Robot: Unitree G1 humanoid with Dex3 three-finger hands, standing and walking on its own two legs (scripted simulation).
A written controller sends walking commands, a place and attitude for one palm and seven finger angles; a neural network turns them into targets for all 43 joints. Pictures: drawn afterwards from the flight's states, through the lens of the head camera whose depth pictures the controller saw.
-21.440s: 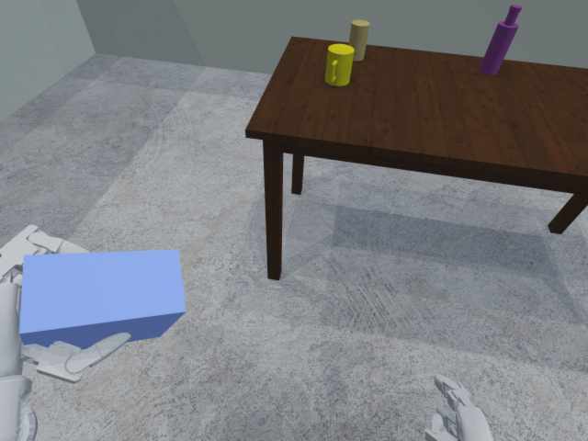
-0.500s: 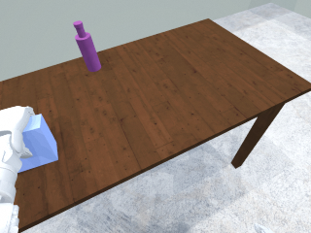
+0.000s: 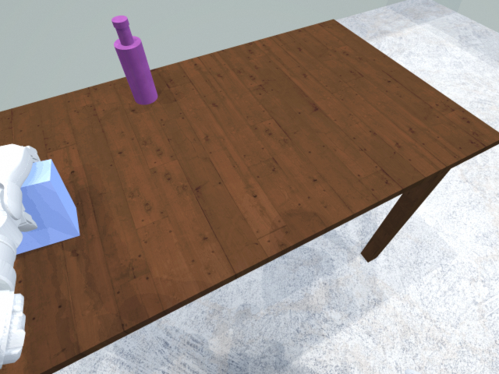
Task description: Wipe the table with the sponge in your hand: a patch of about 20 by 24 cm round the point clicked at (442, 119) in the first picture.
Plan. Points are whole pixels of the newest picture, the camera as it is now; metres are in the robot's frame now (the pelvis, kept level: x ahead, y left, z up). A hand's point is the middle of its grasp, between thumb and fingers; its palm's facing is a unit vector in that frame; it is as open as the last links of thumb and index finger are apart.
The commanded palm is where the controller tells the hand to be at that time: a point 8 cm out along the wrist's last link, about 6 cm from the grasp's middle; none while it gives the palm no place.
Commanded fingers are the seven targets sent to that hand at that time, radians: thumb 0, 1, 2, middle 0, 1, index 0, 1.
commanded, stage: slide across to the middle lane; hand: left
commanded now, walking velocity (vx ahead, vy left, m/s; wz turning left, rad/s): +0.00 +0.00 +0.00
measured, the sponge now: (32, 218) +0.36 +0.39 +0.02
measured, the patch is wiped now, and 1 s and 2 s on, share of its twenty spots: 0.40 0.40 0.55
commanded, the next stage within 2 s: wipe back along the middle lane in 0.78 s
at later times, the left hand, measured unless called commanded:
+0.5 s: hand (35, 175) +0.41 +0.38 +0.07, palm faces -0.07 -0.01 -1.00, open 10.4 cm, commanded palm +0.40 +0.33 +0.13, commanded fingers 0.00 0.10 1.30 -1.20 -1.60 -1.20 -1.60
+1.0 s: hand (65, 167) +0.43 +0.33 +0.07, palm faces -0.06 -0.01 -1.00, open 10.4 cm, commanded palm +0.40 +0.29 +0.12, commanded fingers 0.00 0.10 1.30 -1.20 -1.60 -1.20 -1.60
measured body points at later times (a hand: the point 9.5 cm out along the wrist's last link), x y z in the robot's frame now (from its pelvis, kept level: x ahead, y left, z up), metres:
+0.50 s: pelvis +0.04 +0.05 +0.01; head +0.07 +0.05 +0.46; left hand +0.41 +0.37 +0.13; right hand +0.20 -0.18 -0.11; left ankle +0.02 +0.09 -0.72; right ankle +0.05 -0.06 -0.72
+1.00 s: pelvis +0.06 +0.06 +0.01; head +0.09 +0.04 +0.46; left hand +0.43 +0.33 +0.13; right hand +0.23 -0.17 -0.11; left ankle +0.02 +0.09 -0.72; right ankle +0.05 -0.06 -0.72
